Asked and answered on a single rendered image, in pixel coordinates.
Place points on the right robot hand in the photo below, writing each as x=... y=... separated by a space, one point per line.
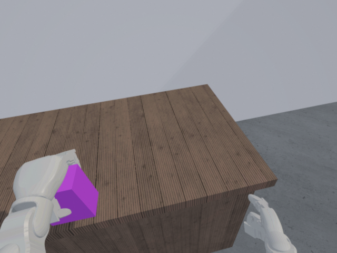
x=258 y=225

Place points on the sponge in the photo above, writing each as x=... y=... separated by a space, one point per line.
x=78 y=194

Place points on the table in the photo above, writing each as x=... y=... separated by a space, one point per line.
x=173 y=171

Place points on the robot right forearm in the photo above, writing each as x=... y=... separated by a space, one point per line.
x=278 y=242

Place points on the robot left forearm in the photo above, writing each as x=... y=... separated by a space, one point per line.
x=26 y=227

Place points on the left robot hand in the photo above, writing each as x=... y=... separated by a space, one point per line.
x=43 y=177

